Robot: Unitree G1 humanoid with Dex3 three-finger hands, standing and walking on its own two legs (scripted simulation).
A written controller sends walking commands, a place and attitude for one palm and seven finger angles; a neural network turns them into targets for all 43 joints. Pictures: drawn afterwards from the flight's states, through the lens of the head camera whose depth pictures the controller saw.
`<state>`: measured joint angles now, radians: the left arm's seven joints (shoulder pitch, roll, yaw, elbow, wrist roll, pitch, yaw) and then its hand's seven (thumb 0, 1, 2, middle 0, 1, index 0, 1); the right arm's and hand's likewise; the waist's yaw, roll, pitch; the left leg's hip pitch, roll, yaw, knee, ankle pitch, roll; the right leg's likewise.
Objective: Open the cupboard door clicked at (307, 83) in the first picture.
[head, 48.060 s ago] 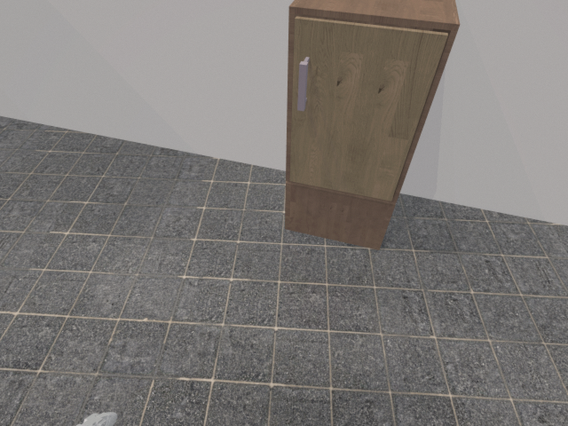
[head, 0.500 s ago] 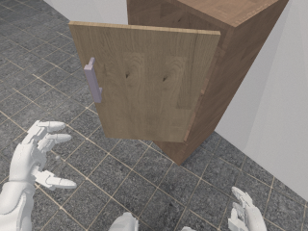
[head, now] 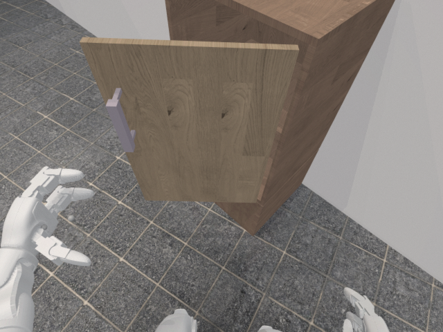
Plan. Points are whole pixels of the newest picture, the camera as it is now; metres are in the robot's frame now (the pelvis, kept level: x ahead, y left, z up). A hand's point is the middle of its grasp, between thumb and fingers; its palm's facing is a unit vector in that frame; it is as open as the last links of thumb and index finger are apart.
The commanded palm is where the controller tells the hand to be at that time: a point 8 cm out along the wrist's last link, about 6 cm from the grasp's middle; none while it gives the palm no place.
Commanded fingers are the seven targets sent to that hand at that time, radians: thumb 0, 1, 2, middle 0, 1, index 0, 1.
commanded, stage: raise the hand with hooked fingers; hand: left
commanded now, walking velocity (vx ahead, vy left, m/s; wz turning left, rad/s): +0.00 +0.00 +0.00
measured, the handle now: (124, 121) +0.53 +0.25 +0.03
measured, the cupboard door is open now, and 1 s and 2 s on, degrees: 43 43 43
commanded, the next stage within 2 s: move the hooked fingers beside the handle in 0.28 s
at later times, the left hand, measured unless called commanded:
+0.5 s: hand (70, 214) +0.29 +0.27 +0.05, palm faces +0.05 -1.00 -0.03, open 14.0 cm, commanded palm +0.28 +0.32 +0.06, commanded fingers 0.00 -0.50 0.30 -0.30 -1.20 -0.30 -1.20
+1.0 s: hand (75, 182) +0.36 +0.29 +0.05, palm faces +0.04 -1.00 -0.02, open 14.0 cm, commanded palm +0.34 +0.34 +0.05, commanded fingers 0.00 -0.50 0.30 -0.30 -1.20 -0.30 -1.20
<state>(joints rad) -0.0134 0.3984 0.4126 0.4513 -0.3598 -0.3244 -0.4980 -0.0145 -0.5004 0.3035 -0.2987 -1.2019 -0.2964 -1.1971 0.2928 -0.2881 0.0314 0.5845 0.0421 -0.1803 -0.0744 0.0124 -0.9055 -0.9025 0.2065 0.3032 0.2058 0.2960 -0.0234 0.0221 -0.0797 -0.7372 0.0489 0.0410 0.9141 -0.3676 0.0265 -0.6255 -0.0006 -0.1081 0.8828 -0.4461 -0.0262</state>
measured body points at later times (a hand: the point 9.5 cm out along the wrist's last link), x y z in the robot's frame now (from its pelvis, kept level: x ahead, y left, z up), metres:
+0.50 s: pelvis +0.00 -0.01 +0.00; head +0.06 +0.00 +0.44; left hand +0.28 +0.32 +0.06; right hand +0.15 -0.26 -0.09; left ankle +0.05 +0.10 -0.69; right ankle +0.00 -0.11 -0.69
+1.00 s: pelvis +0.00 +0.00 -0.01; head +0.08 +0.02 +0.43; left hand +0.35 +0.34 +0.05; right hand +0.11 -0.27 -0.11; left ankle +0.05 +0.10 -0.69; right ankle +0.00 -0.11 -0.69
